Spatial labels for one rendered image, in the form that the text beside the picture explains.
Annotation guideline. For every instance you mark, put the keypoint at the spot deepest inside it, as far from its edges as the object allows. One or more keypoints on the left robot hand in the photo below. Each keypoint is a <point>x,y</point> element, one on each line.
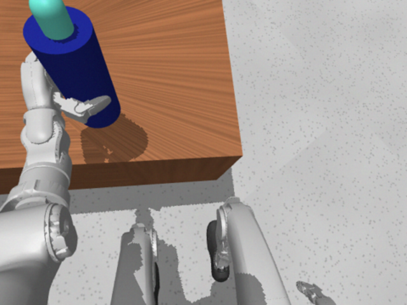
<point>40,91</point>

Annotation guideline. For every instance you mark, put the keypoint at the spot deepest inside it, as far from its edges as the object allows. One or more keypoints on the right robot foot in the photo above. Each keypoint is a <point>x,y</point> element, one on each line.
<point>219,275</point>

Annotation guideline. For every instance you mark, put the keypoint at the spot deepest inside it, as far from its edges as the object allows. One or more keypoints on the right robot hand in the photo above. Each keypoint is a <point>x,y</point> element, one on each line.
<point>314,293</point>

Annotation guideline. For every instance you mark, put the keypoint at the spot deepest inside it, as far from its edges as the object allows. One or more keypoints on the bottle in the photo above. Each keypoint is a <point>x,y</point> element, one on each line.
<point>64,41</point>

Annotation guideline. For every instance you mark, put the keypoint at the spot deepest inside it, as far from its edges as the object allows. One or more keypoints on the left robot arm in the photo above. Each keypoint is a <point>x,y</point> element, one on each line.
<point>36,229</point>

